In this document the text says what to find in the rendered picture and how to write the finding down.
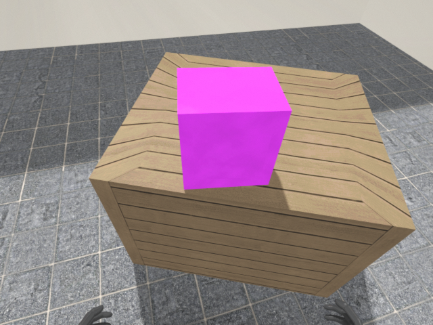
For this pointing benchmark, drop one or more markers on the robot right hand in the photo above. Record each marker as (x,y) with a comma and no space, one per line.
(341,307)

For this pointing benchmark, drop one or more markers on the robot left hand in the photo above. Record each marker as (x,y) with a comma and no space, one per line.
(94,315)

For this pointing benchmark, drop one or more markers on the pedestal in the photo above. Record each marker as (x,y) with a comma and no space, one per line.
(333,205)

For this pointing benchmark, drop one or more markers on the carton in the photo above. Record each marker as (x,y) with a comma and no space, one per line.
(232,122)

